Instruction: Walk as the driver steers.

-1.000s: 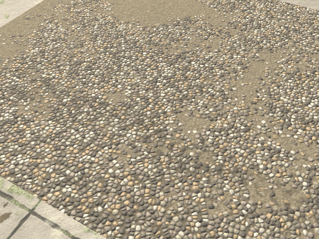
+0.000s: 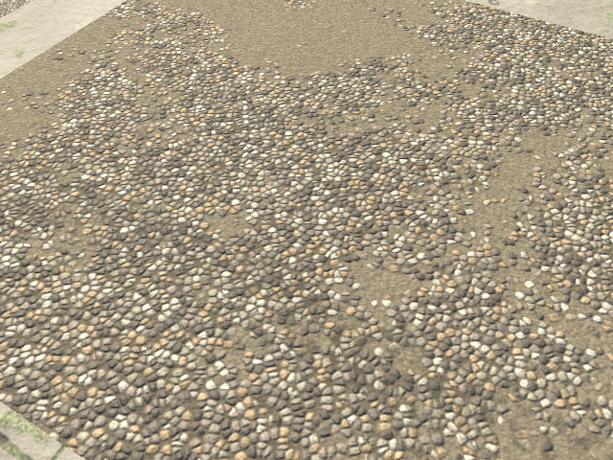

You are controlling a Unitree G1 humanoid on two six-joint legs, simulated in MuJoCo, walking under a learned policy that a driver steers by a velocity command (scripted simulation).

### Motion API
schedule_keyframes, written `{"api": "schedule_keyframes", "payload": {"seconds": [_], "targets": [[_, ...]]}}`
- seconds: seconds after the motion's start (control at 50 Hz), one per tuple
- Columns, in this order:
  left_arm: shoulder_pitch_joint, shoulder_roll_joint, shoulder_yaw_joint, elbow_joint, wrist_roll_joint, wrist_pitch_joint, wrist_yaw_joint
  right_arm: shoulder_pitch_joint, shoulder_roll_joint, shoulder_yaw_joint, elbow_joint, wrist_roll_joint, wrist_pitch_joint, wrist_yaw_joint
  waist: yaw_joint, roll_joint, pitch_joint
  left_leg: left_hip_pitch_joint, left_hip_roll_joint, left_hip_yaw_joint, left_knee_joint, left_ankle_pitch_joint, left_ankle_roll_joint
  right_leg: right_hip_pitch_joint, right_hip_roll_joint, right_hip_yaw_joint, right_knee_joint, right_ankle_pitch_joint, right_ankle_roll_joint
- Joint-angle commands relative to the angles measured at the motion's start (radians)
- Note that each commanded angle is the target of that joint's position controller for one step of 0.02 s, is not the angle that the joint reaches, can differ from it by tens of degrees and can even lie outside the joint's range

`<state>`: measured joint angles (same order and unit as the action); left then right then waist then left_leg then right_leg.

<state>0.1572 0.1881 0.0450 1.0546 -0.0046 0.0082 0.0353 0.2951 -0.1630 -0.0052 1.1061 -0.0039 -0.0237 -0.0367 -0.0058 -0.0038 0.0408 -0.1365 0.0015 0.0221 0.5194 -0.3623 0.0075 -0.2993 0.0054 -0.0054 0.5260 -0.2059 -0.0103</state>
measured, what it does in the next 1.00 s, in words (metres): walks ahead: left foot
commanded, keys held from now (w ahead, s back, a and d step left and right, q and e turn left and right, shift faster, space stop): no key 0.18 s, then w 0.82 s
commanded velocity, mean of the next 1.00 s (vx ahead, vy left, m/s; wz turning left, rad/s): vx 0.30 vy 0.00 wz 0.00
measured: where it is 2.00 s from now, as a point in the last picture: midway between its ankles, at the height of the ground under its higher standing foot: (318, 300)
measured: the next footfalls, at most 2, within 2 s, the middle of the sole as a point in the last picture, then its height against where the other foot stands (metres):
left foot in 0.98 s outside the picture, level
right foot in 1.56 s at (370, 333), level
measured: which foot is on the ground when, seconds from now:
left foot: down 0.00-0.48, up 0.50-0.96, down 0.98-1.00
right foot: down 0.00-1.00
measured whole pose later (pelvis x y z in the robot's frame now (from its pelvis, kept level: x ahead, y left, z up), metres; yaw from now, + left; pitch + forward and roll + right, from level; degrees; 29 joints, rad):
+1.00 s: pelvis +0.31 +0.00 -0.02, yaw +0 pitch +2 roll +0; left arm 0.47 0.22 0.04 1.10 0.00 -0.06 0.01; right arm -0.05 -0.21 -0.05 0.85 0.02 -0.11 0.05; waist 0.05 0.00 0.04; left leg -0.54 0.01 0.07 0.57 -0.07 0.09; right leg 0.11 -0.03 -0.05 0.46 -0.48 0.00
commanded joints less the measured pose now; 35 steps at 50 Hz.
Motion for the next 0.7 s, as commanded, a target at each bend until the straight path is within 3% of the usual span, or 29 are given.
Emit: {"api": "schedule_keyframes", "payload": {"seconds": [0.02, 0.18, 0.2, 0.22, 0.26, 0.28, 0.3, 0.32, 0.34, 0.38, 0.4, 0.44, 0.46, 0.48, 0.5, 0.52, 0.54, 0.56, 0.58, 0.62, 0.7], "targets": [[0.016, 0.09, 0.015, -0.017, 0.0, -0.005, 0.005, 0.084, -0.087, -0.015, -0.007, 0.0, -0.004, -0.003, 0.003, 0.012, 0.001, -0.155, 0.033, -0.032, -0.129, 0.149, 0.02, 0.144, -0.036, 0.04, -0.054, 0.183, -0.042], [0.022, 0.083, 0.012, 0.013, 0.001, -0.004, 0.008, 0.099, -0.077, -0.017, -0.004, 0.0, -0.005, -0.003, 0.006, 0.012, 0.015, -0.16, 0.03, -0.031, -0.15, 0.11, 0.023, 0.14, -0.036, 0.041, -0.068, 0.142, -0.035], [0.04, 0.072, 0.009, 0.026, 0.002, -0.003, 0.008, 0.123, -0.072, -0.017, 0.008, 0.001, -0.003, -0.004, 0.004, 0.02, -0.005, -0.152, 0.027, -0.03, -0.166, -0.001, 0.031, 0.146, -0.019, 0.024, -0.062, 0.027, -0.035], [0.045, 0.079, 0.013, 0.032, -0.003, -0.003, 0.008, 0.133, -0.094, -0.026, 0.009, 0.008, -0.001, -0.006, 0.001, 0.041, 0.015, -0.164, 0.032, -0.049, -0.182, -0.149, 0.054, 0.113, 0.011, -0.007, -0.027, -0.139, -0.036], [0.005, 0.085, 0.016, 0.014, -0.009, -0.017, 0.005, 0.152, -0.149, -0.045, -0.009, 0.021, -0.004, -0.011, -0.027, 0.106, 0.089, -0.163, 0.127, -0.191, -0.266, -0.428, 0.133, -0.049, 0.044, -0.05, 0.088, -0.327, -0.039], [-0.037, 0.066, 0.012, -0.007, -0.014, -0.035, -0.002, 0.166, -0.186, -0.058, -0.015, 0.028, -0.014, -0.011, -0.042, 0.163, 0.128, -0.13, 0.231, -0.325, -0.338, -0.487, 0.185, -0.142, 0.04, -0.071, 0.191, -0.256, -0.041], [-0.065, 0.055, 0.007, -0.024, -0.017, -0.053, -0.011, 0.152, -0.213, -0.07, -0.022, 0.03, -0.026, -0.011, -0.045, 0.182, 0.171, -0.122, 0.321, -0.429, -0.376, -0.464, 0.232, -0.212, -0.009, -0.039, 0.275, -0.202, -0.053], [-0.079, 0.063, 0.01, -0.034, -0.022, -0.068, -0.019, 0.146, -0.198, -0.07, -0.029, 0.023, -0.039, -0.009, -0.043, 0.167, 0.189, -0.075, 0.357, -0.461, -0.38, -0.382, 0.251, -0.294, -0.044, -0.011, 0.335, -0.229, -0.064], [-0.083, 0.07, 0.011, -0.042, -0.027, -0.081, -0.026, 0.144, -0.181, -0.068, -0.034, 0.02, -0.05, -0.004, -0.04, 0.153, 0.19, -0.016, 0.36, -0.449, -0.366, -0.292, 0.247, -0.354, -0.071, 0.008, 0.354, -0.266, -0.074], [-0.078, 0.075, 0.013, -0.049, -0.037, -0.101, -0.037, 0.124, -0.171, -0.068, -0.047, 0.032, -0.056, 0.007, -0.024, 0.122, 0.164, 0.026, 0.308, -0.344, -0.327, -0.158, 0.201, -0.304, -0.08, -0.01, 0.212, -0.258, -0.083], [-0.052, 0.07, 0.015, -0.037, -0.036, -0.106, -0.041, 0.106, -0.177, -0.069, -0.053, 0.036, -0.053, 0.011, -0.002, 0.113, 0.14, -0.024, 0.26, -0.268, -0.3, -0.107, 0.176, -0.176, -0.051, -0.057, 0.115, -0.199, -0.079], [0.133, 0.079, 0.036, 0.041, -0.031, -0.101, -0.044, 0.091, -0.191, -0.07, -0.063, 0.034, -0.046, 0.019, 0.072, 0.101, 0.06, -0.188, 0.175, -0.164, -0.182, 0.029, 0.144, 0.177, 0.047, -0.138, 0.021, -0.044, -0.056], [0.261, 0.105, 0.052, 0.075, -0.03, -0.097, -0.042, 0.062, -0.184, -0.066, -0.074, 0.033, -0.05, 0.019, 0.134, 0.061, 0.011, -0.257, 0.133, -0.104, -0.025, 0.183, 0.114, 0.32, 0.021, -0.076, -0.008, -0.04, -0.072], [0.405, 0.204, 0.077, 0.092, -0.025, -0.098, -0.034, 0.025, -0.119, -0.048, -0.109, 0.027, -0.058, 0.021, 0.178, -0.189, -0.041, -0.431, 0.018, 0.032, 0.366, 0.163, 0.037, 0.464, -0.208, 0.295, -0.183, -0.154, -0.166], [0.474, 0.234, 0.068, 0.098, -0.01, -0.112, -0.048, 0.027, -0.055, -0.035, -0.142, 0.034, -0.078, 0.018, 0.166, -0.327, -0.109, -0.604, -0.069, -0.04, 0.65, -0.179, 0.026, 0.536, -0.394, 0.733, -0.366, -0.245, -0.294], [0.365, 0.178, 0.043, 0.078, -0.002, -0.128, -0.048, 0.005, -0.101, -0.047, -0.151, 0.057, -0.092, 0.023, 0.108, -0.187, -0.037, -0.691, 0.008, -0.13, 0.801, -0.141, 0.057, 0.459, -0.42, 0.719, -0.358, -0.325, -0.292], [0.261, 0.13, 0.026, 0.041, -0.006, -0.135, -0.052, -0.021, -0.125, -0.051, -0.16, 0.062, -0.099, 0.032, 0.075, -0.114, 0.023, -0.713, 0.061, -0.126, 0.812, -0.028, 0.086, 0.383, -0.376, 0.574, -0.357, -0.307, -0.249], [0.19, 0.116, 0.014, 0.018, -0.004, -0.136, -0.059, -0.025, -0.133, -0.058, -0.155, 0.052, -0.102, 0.03, 0.045, -0.062, 0.04, -0.686, 0.1, -0.108, 0.766, 0.072, 0.097, 0.321, -0.326, 0.447, -0.371, -0.221, -0.211], [0.163, 0.108, 0.006, 0.006, -0.001, -0.135, -0.063, -0.027, -0.143, -0.068, -0.152, 0.04, -0.099, 0.027, 0.026, -0.051, 0.051, -0.645, 0.127, -0.097, 0.701, 0.132, 0.096, 0.273, -0.285, 0.347, -0.382, -0.109, -0.184], [0.204, 0.083, -0.006, 0.017, 0.006, -0.124, -0.058, -0.019, -0.137, -0.078, -0.144, 0.036, -0.082, 0.033, 0.014, -0.07, 0.04, -0.579, 0.138, -0.063, 0.628, 0.189, 0.08, 0.24, -0.223, 0.207, -0.392, 0.066, -0.156], [0.278, 0.133, -0.005, 0.025, 0.012, -0.115, -0.032, -0.168, -0.104, -0.071, -0.204, 0.024, -0.063, 0.035, 0.033, -0.043, 0.067, -0.661, 0.138, -0.034, 0.451, 0.29, 0.028, 0.25, -0.223, 0.137, -0.418, 0.234, -0.181]]}}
